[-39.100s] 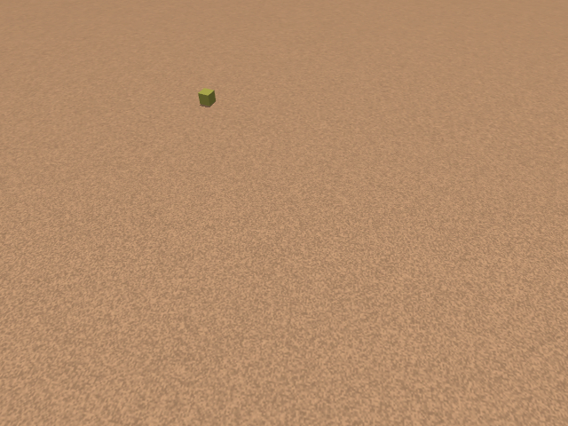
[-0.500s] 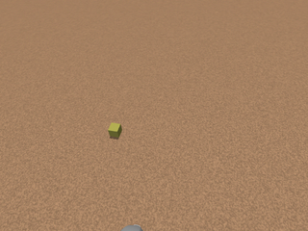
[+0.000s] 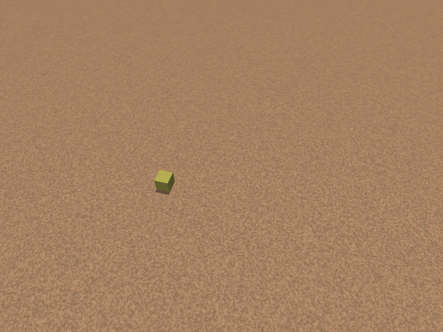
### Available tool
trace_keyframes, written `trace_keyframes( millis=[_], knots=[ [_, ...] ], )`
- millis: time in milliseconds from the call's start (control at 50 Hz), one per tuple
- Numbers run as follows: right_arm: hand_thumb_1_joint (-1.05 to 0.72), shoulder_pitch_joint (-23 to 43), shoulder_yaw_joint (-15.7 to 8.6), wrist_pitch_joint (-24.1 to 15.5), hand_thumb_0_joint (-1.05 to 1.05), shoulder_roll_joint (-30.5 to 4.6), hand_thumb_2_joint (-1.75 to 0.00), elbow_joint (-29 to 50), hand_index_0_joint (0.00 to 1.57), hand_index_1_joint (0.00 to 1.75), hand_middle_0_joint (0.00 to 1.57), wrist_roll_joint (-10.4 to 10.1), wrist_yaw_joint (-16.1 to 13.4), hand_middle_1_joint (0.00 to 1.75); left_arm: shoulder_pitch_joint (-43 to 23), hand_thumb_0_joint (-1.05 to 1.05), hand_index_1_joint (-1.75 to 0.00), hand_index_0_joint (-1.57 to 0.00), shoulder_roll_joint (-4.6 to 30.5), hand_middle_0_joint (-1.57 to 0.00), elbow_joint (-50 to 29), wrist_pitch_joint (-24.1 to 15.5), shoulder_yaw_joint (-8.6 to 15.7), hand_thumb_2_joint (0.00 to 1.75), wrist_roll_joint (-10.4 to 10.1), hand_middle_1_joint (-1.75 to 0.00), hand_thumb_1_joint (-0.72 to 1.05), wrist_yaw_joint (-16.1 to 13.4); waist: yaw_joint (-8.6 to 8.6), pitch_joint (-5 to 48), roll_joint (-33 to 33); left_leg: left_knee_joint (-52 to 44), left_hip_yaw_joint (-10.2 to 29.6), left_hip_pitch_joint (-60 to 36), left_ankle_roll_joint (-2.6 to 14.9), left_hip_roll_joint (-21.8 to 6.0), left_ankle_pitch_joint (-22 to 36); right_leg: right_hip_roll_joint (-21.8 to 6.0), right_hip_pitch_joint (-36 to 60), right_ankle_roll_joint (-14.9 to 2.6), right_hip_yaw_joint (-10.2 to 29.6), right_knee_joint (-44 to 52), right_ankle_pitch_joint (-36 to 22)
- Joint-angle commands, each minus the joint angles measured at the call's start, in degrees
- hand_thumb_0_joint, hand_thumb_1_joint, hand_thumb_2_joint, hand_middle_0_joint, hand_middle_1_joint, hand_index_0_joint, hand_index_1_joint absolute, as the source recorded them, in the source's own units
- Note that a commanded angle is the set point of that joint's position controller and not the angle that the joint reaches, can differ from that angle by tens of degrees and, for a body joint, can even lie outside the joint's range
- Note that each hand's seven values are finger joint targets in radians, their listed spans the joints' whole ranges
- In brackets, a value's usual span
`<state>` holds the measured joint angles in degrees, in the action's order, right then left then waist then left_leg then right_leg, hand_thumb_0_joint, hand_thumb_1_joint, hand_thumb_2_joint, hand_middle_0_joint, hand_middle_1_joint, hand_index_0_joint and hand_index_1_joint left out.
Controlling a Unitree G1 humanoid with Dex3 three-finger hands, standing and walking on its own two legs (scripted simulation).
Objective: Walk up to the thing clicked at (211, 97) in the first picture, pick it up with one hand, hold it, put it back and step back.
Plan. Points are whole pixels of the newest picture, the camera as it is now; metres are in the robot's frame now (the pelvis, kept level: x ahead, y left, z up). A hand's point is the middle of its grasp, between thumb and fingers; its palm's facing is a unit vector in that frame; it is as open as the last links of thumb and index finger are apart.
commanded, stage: step back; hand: left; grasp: from above
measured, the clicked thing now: (164, 180) +0.99 +0.32 -0.72
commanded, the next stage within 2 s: stand in 0.50 s
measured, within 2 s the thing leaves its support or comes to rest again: neither
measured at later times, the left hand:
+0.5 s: hand out of the picture +0.13 +0.29 -0.14, palm faces +0.06 -0.93 -0.36, open 7.4 cm
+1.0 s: hand out of the picture +0.11 +0.27 -0.13, palm faces +0.01 -0.94 -0.34, open 7.4 cm
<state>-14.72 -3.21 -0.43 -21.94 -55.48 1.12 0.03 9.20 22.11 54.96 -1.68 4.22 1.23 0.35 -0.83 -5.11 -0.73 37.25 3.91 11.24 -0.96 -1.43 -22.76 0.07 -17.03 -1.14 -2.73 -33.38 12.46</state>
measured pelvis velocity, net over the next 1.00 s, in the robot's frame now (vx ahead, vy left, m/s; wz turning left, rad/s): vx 0.03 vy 0.02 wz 0.03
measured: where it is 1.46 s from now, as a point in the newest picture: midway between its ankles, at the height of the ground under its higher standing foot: outside the picture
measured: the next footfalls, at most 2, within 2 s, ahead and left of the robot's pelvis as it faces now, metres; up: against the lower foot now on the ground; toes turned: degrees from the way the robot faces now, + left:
left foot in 0.24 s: +0.06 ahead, +0.15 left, +0.00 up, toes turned +1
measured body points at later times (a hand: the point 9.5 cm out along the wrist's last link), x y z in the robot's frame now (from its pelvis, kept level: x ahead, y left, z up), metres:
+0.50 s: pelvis +0.05 +0.02 +0.01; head +0.06 +0.04 +0.46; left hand +0.13 +0.34 -0.12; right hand +0.13 -0.27 -0.12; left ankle +0.02 +0.15 -0.72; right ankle +0.05 -0.11 -0.72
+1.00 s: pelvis +0.03 +0.02 +0.02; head +0.04 +0.02 +0.47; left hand +0.11 +0.32 -0.11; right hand +0.14 -0.28 -0.10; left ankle +0.02 +0.15 -0.72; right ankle +0.05 -0.11 -0.72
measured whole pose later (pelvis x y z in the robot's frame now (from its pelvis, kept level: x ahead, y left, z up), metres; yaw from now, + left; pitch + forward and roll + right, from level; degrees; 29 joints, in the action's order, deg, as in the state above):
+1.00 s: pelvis +0.03 +0.02 +0.02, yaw +1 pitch -3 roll +0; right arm -3.9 -0.9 -0.7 -19.7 -64.4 0.6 0.4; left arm 5.0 20.0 65.1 -1.2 -0.2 0.5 0.2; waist 0.4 -3.7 0.2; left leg 18.4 0.2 4.0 -0.7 -0.5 -11.1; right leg -2.4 -6.8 1.3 -2.1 -19.2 9.0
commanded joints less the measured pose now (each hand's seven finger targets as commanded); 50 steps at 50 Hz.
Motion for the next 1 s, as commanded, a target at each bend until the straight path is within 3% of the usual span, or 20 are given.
trace_keyframes(
  millis=[0,20,80,140,200,220,240,260,280,300,340,360,400,460,480,540,680,720,820,980],
  knots=[
    [-0.9,0.67,-1.46,0.27,0.0,-9.24,-0.9,3.67,0.2,0.3,0.2,-0.22,-1.52,0.3,-0.89,0.0,-0.3,-0.2,17.77,-0.2,-3.57,-1.61,4.08,0.9,0.93,-0.3,0.9,-1.29,2.93,5.99,5.62,15.49,3.95,13.11,1.62,1.77,-12.46,-24.14,5.86,-11.39,31.46,19.73,20.39],
    [-0.9,-0.67,-2.18,0.3,0.0,-11.15,-0.9,2.31,0.2,0.3,0.2,-0.12,-1.4,0.3,-4.49,0.0,-0.3,-0.2,17.23,-0.2,-4.6,-1.46,3.74,0.9,1.02,-0.3,0.9,-1.18,1.57,2.38,6.34,16.03,2.83,9.78,1.34,0.26,-12.21,-23.61,-0.98,-13.34,31.35,19.59,21.42],
    [-0.9,-0.27,-1.65,-0.1,0.0,-10.09,-0.9,0.38,0.2,0.3,0.2,-0.27,-0.82,0.3,-5.17,0.0,-0.3,-0.2,13.7,-0.2,-3.8,-1.84,2.76,0.9,0.63,-0.3,0.9,-1.11,1.57,0.92,7.07,12.21,3.68,11.06,1.92,0.23,-7.11,-16.58,0.57,-8.88,19.35,16.68,10.84],
    [-0.9,-0.79,-1.43,-0.32,0.0,-9.59,-0.9,-0.54,0.2,0.3,0.2,0.1,-0.6,0.3,-5.84,0.0,-0.3,-0.2,14.28,-0.2,-3.02,-1.77,2.72,0.9,0.68,-0.3,0.9,-0.93,1.41,3.19,10.09,5.61,-0.25,8.22,1.25,-0.27,-4.31,-16.17,1.26,-8.55,15.86,14.18,3.45],
    [-0.9,-2.59,-1.79,-0.81,0.0,-9.01,-0.9,-2.61,0.2,0.3,0.2,0.69,-0.57,0.3,-9.31,0.0,-0.3,-0.2,13.48,-0.2,-3.39,-0.83,2.04,0.9,0.04,-0.3,0.9,-0.68,-1.02,5.02,9.77,-8.27,-4.82,-0.15,1.1,1.56,4.32,-13.18,-1.62,-6.23,10.02,8.91,2.44],
    [-0.9,-2.13,-1.92,-1.07,0.0,-9.16,-0.9,-2.95,0.2,0.3,0.2,1.0,-0.72,0.3,-8.39,0.0,-0.3,-0.2,11.91,-0.2,-3.17,-0.58,1.53,0.9,-0.22,-0.3,0.9,-0.61,-0.79,5.37,6.85,-12.02,-3.86,-1.72,1.07,1.5,8.98,-11.4,-1.66,-4.56,8.41,6.0,1.08],
    [-0.9,-0.37,-2.27,-1.25,0.0,-10.45,-0.9,-2.73,0.2,0.3,0.2,1.5,-0.89,0.3,-7.9,0.0,-0.3,-0.2,10.35,-0.2,-3.08,-0.47,0.83,0.9,-0.45,-0.3,0.9,-0.57,-0.3,5.69,3.49,-13.86,1.17,-2.86,1.94,-1.74,11.8,-9.63,-3.23,-2.73,6.88,3.11,-0.22],
    [-0.9,2.68,-2.36,-1.69,0.0,-12.32,-0.9,-1.56,0.2,0.3,0.2,1.7,-1.08,0.3,-6.84,0.0,-0.3,-0.2,8.61,-0.2,-2.98,-0.3,0.32,0.9,-0.99,-0.3,0.9,-0.47,1.06,6.67,-1.12,-17.1,9.82,-1.26,4.16,-8.05,11.89,-6.45,-2.99,-0.82,4.81,0.4,1.27],
    [-0.9,7.96,-2.16,-1.66,0.0,-14.55,-0.9,-0.71,0.2,0.3,0.2,1.2,-0.81,0.3,-6.88,0.0,-0.3,-0.2,9.32,-0.2,-1.45,0.0,0.52,0.9,-1.67,-0.3,0.9,-0.57,2.56,4.77,-4.73,-17.93,12.47,6.39,7.3,-10.82,5.24,-2.31,1.05,0.15,1.73,-0.19,10.18],
    [-0.9,10.38,-1.82,-1.54,0.0,-13.73,-0.9,-0.79,0.2,0.3,0.2,0.84,-0.55,0.3,-5.67,0.0,-0.3,-0.2,9.84,-0.2,0.19,-0.04,0.69,0.9,-1.26,-0.3,0.9,-0.69,3.39,3.74,-4.2,-17.25,11.11,9.62,7.79,-10.88,3.26,-2.63,5.94,-0.03,2.11,1.3,10.02],
    [-0.9,10.24,-1.0,-1.69,0.0,-10.91,-0.9,-1.56,0.2,0.3,0.2,0.67,-0.51,0.3,-5.83,0.0,-0.3,-0.2,10.61,-0.2,0.75,-0.83,0.67,0.9,-0.79,-0.3,0.9,-0.71,3.04,6.71,-1.46,-13.39,4.25,5.91,4.44,-6.66,16.29,-5.69,9.83,-0.86,4.18,5.24,-3.34],
    [-0.9,9.65,-0.75,-1.76,0.0,-10.28,-0.9,-1.85,0.2,0.3,0.2,0.41,-0.7,0.3,-5.45,0.0,-0.3,-0.2,11.13,-0.2,1.2,-1.09,0.86,0.9,-1.07,-0.3,0.9,-0.78,2.57,7.44,-1.87,-12.12,2.9,4.86,3.39,-5.32,21.08,-6.53,10.65,-1.1,5.5,4.93,-9.87],
    [-0.9,8.41,-0.92,-1.76,0.0,-10.26,-0.9,-2.86,0.2,0.3,0.2,-0.08,-0.98,0.3,-5.38,0.0,-0.3,-0.2,11.63,-0.2,1.74,-1.25,0.7,0.9,-1.2,-0.3,0.9,-1.12,1.76,10.4,-1.58,-10.04,1.25,1.64,2.64,-4.51,28.3,-7.74,12.66,-1.49,5.42,4.29,-17.69],
    [-0.9,9.07,-1.05,-1.41,0.0,-10.24,-0.9,-3.63,0.2,0.3,0.2,-0.32,-1.11,0.3,-5.9,0.0,-0.3,-0.2,11.27,-0.2,2.11,-1.0,0.33,0.9,-1.3,-0.3,0.9,-1.45,1.66,11.25,-1.69,-9.22,0.57,-2.44,2.99,-5.0,35.22,-7.59,11.39,-1.35,4.47,4.08,-20.64],
    [-0.9,8.76,-0.47,-1.94,0.0,-11.01,-0.9,-3.64,0.2,0.3,0.2,-0.75,-1.01,0.3,-4.64,0.0,-0.3,-0.2,8.45,-0.2,3.59,-0.68,-1.2,0.9,-1.77,-0.3,0.9,-1.19,1.49,11.64,-1.04,-11.74,2.69,-4.8,3.21,-6.31,37.35,-7.16,11.57,-0.89,4.68,5.28,-22.86],
    [-0.9,10.1,-0.56,-2.08,0.0,-11.18,-0.9,-3.94,0.2,0.3,0.2,-0.76,-1.13,0.3,-5.87,0.0,-0.3,-0.2,9.27,-0.2,3.9,-0.21,-1.24,0.9,-1.44,-0.3,0.9,-1.29,1.33,10.56,-1.12,-13.45,2.36,-5.64,2.77,-6.62,39.03,-6.93,12.38,-0.28,4.1,6.55,-21.72],
    [-0.9,13.34,-0.03,-1.52,0.0,-10.17,-0.9,-4.29,0.2,0.3,0.2,-0.75,-0.77,0.3,-7.55,0.0,-0.3,-0.2,9.65,-0.2,5.35,0.09,-1.78,0.9,-0.95,-0.3,0.9,-0.9,1.27,6.65,-0.71,-19.67,1.71,-4.78,1.94,-6.15,26.87,-7.1,12.77,0.49,4.73,12.52,-13.35],
    [-0.9,13.7,-0.03,-1.57,0.0,-10.11,-0.9,-4.32,0.2,0.3,0.2,-0.83,-0.63,0.3,-6.93,0.0,-0.3,-0.2,9.67,-0.2,5.74,-0.21,-1.97,0.9,-0.66,-0.3,0.9,-0.88,1.17,7.54,-0.35,-19.57,1.21,-6.81,2.03,-6.13,28.44,-7.51,12.61,0.56,4.81,13.38,-15.52],
    [-0.9,14.1,0.13,-1.39,0.0,-9.59,-0.9,-4.84,0.2,0.3,0.2,-0.72,-0.25,0.3,-7.43,0.0,-0.3,-0.2,10.04,-0.2,6.15,-0.67,-2.05,0.9,-0.76,-0.3,0.9,-0.86,0.98,6.2,0.49,-21.51,0.82,-6.41,1.58,-5.66,21.91,-7.91,11.95,0.82,5.59,16.08,-11.5],
    [-0.9,14.33,0.22,-1.31,0.0,-9.67,-0.9,-5.52,0.2,0.3,0.2,-0.7,0.11,0.3,-7.0,0.0,-0.3,-0.2,10.17,-0.2,6.64,-0.9,-2.26,0.9,-0.59,-0.3,0.9,-0.77,1.02,6.44,1.72,-22.41,0.94,-6.24,1.32,-5.58,18.28,-8.06,11.71,0.68,5.75,17.74,-8.71]
  ],
)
